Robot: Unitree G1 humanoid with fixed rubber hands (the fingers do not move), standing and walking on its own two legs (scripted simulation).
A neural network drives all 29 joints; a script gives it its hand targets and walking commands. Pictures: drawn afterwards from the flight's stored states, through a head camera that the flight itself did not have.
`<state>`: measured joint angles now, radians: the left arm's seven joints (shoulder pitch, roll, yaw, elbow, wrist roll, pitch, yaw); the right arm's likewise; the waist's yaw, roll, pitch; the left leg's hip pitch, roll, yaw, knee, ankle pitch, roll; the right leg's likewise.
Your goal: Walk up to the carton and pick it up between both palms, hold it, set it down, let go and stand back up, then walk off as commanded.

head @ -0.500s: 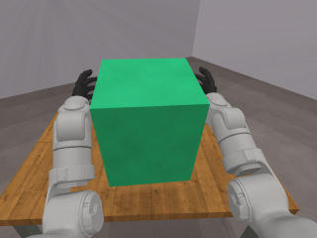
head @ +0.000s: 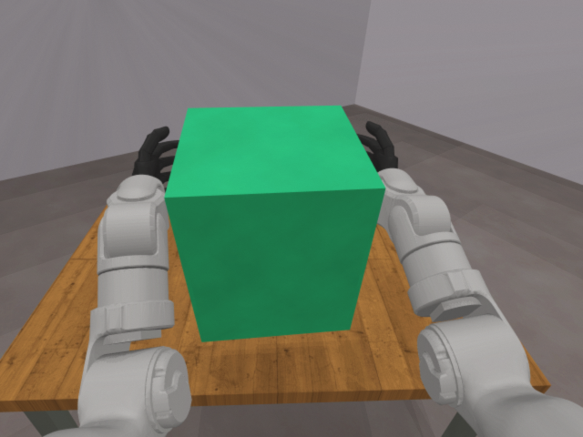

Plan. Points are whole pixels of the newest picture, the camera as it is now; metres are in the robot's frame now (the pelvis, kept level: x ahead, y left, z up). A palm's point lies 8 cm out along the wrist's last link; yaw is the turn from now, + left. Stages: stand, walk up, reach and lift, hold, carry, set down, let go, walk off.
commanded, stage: hold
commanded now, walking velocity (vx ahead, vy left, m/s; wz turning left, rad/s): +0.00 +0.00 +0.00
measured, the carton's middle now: (271, 222) +0.35 -0.01 +0.19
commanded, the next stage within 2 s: set down in 0.32 s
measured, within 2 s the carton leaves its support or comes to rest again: neither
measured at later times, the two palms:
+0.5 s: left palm (143, 168) +0.37 +0.15 +0.27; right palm (378, 169) +0.36 -0.15 +0.27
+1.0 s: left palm (164, 210) +0.37 +0.14 +0.21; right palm (372, 215) +0.38 -0.16 +0.18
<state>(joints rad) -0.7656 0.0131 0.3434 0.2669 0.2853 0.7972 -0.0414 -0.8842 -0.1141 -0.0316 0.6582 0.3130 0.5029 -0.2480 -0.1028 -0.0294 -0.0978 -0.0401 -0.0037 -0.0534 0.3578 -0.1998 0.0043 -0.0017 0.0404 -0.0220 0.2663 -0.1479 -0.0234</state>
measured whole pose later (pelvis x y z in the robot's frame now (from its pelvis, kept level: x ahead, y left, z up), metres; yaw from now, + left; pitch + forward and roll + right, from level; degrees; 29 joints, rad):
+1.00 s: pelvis +0.01 -0.01 +0.00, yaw +2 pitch -10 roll -1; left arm -0.61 -0.06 0.27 0.11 0.34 0.58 -0.01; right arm -0.65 -0.05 -0.06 0.61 0.16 0.08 -0.15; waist -0.08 -0.06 0.07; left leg 0.04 0.00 -0.07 0.34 -0.22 -0.01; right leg 0.08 0.04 -0.06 0.26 -0.18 -0.04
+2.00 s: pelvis +0.01 -0.03 +0.00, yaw +0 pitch -3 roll +0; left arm -0.59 -0.13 0.34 0.32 0.34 0.45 0.07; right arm -0.74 -0.06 -0.17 0.88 0.01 -0.03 -0.03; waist 0.00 -0.04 0.01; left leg -0.07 0.02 -0.02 0.28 -0.17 -0.03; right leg -0.07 0.05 -0.06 0.29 -0.17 -0.06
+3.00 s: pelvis +0.01 -0.03 +0.00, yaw -2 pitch +6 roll +0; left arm -0.59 -0.19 0.44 0.57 0.35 0.19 0.13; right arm -0.77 -0.07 -0.36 1.06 -0.19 -0.18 0.07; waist 0.07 0.00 -0.06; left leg -0.23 0.04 0.02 0.28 -0.15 -0.04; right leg -0.25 0.06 -0.05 0.28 -0.14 -0.07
